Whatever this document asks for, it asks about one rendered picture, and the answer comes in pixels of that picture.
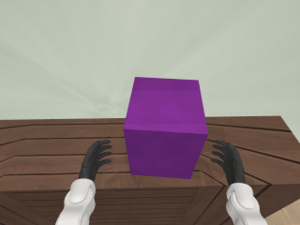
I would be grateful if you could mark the left robot forearm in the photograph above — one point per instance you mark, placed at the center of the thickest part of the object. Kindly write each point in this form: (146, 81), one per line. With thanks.
(79, 203)

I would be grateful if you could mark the pedestal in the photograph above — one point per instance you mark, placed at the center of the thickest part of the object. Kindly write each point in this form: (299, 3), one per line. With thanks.
(41, 158)

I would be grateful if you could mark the right robot forearm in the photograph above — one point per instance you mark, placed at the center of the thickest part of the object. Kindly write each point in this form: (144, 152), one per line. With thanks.
(242, 207)

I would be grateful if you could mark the carton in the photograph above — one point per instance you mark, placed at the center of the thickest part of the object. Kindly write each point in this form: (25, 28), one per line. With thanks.
(165, 127)

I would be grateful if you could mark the robot left hand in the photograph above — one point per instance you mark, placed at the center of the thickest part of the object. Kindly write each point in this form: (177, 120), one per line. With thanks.
(91, 163)

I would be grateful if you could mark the robot right hand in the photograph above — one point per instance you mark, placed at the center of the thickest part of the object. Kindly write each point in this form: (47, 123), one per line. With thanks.
(232, 165)

